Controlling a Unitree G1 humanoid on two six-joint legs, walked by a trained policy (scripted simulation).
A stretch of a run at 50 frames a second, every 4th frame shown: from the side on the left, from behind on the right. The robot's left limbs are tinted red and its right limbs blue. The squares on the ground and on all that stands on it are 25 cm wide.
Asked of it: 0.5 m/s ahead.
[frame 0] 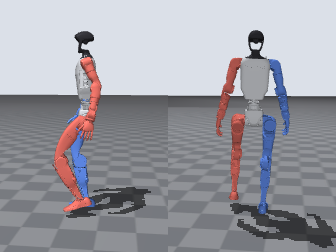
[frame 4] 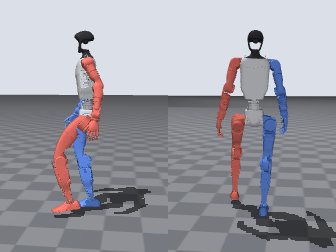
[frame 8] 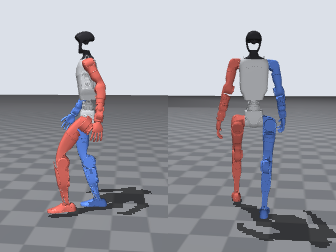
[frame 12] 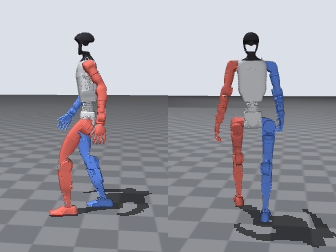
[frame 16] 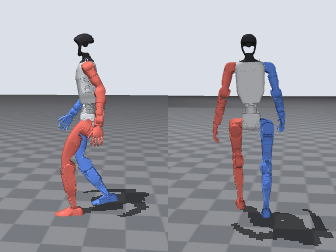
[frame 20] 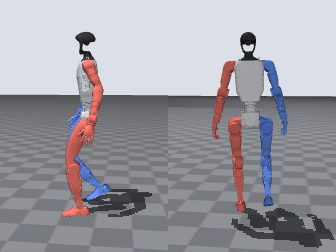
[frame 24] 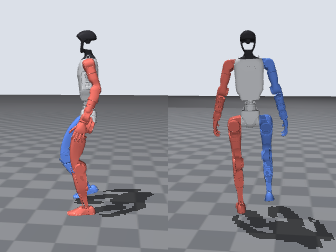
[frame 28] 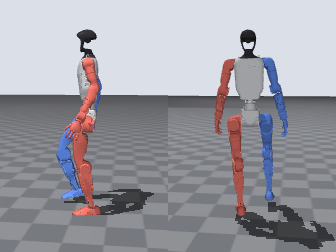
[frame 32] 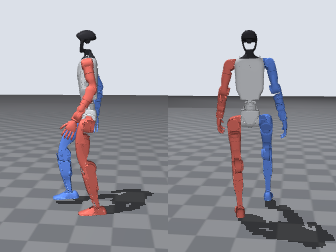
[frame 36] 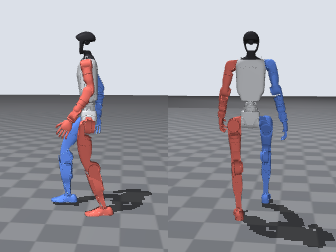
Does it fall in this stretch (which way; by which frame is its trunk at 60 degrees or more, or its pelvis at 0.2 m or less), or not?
no
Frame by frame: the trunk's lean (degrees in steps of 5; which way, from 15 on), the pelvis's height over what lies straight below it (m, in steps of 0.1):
0: 5, 0.8
4: 5, 0.8
8: 5, 0.8
12: 5, 0.8
16: 5, 0.8
20: 5, 0.8
24: 5, 0.8
28: 0, 0.8
32: 0, 0.8
36: 5, 0.8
